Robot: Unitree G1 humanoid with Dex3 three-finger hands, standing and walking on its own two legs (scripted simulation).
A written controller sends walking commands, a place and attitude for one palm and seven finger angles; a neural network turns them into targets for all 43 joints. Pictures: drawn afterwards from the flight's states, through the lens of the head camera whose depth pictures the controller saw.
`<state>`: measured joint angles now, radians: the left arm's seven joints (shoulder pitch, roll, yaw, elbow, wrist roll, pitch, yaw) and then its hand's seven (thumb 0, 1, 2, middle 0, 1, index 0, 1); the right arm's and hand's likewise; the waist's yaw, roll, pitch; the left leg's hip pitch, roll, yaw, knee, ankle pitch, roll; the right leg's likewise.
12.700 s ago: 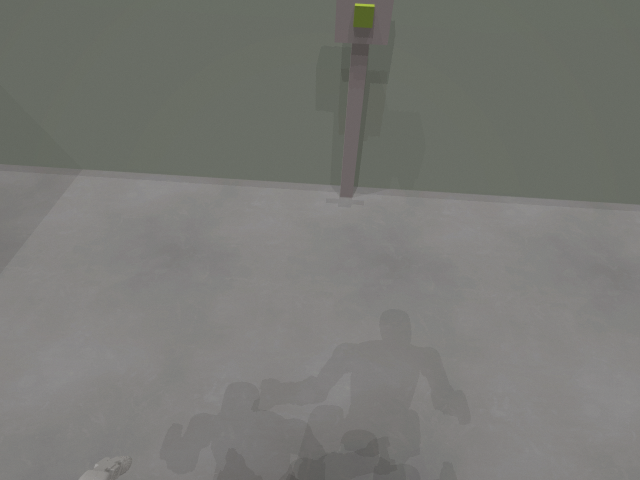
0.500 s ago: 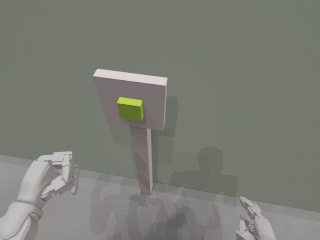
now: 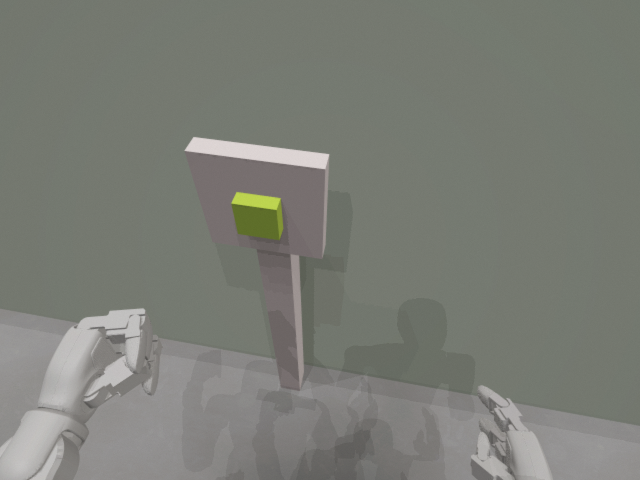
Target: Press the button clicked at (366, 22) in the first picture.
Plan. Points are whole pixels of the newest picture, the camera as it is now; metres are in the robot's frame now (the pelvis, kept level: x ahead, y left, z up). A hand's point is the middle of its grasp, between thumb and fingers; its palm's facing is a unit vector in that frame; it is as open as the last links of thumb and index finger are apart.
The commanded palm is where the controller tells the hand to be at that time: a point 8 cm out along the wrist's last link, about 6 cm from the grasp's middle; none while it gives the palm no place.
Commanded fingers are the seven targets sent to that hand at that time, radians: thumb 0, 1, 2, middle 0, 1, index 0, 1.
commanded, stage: aim a knuckle at the button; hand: left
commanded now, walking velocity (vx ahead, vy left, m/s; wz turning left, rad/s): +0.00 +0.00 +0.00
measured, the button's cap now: (259, 214) +0.44 +0.12 +0.08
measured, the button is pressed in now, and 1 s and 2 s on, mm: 0 0 0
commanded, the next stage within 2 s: none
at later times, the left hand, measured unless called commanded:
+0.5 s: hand (207, 329) +0.27 +0.15 +0.06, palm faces -0.15 -0.99 -0.03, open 3.1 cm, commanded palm +0.27 +0.20 +0.07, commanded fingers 0.00 0.90 0.90 -1.30 -1.50 -1.30 -1.50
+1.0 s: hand (265, 302) +0.32 +0.09 +0.05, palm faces -0.16 -0.99 -0.04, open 3.1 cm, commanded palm +0.32 +0.15 +0.05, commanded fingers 0.00 0.90 0.90 -1.30 -1.50 -1.30 -1.50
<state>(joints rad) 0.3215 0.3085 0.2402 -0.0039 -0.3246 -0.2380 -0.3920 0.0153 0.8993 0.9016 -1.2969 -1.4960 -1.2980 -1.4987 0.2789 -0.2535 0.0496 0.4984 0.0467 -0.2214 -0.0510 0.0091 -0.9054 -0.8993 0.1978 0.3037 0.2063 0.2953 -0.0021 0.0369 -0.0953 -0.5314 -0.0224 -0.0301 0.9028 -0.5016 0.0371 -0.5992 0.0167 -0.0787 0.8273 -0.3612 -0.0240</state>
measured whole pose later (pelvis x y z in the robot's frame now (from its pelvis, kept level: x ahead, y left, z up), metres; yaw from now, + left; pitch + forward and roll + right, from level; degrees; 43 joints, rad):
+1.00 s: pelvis +0.00 -0.01 -0.01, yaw -1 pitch +12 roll +0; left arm -0.07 0.17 0.01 0.24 -0.15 -0.27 -0.14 0.02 0.90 0.90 -1.30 -1.50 -1.30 -1.50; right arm 0.27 -0.25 0.03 0.52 0.03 -0.09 -0.01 0.01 -0.91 -0.90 0.20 0.30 0.21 0.30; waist -0.03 0.03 -0.10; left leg -0.63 -0.03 -0.01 0.93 -0.51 0.02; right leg -0.72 0.01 -0.06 0.91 -0.39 -0.04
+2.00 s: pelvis -0.01 +0.00 -0.01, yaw -1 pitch +13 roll +0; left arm -0.25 0.17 0.05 0.46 -0.16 -0.34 -0.14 0.02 0.90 0.90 -1.30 -1.50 -1.30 -1.50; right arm 0.30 -0.24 0.02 0.54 0.03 -0.04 0.00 0.01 -0.91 -0.90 0.20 0.30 0.21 0.29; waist -0.04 0.02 -0.09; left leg -0.67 -0.03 0.01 0.95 -0.50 0.04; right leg -0.77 0.01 -0.04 0.91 -0.37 -0.02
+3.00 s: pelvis -0.02 -0.01 -0.02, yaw -1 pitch +14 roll +0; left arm -0.56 0.20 0.10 0.83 -0.13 -0.42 -0.12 0.01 0.90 0.90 -1.30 -1.50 -1.49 -1.50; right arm 0.31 -0.25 0.02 0.61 0.02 -0.04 -0.02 0.00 -0.91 -0.90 0.20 0.30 0.20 0.29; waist -0.08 0.02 -0.08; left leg -0.75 -0.03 0.00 0.98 -0.48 0.03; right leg -0.83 0.01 -0.06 0.93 -0.35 -0.04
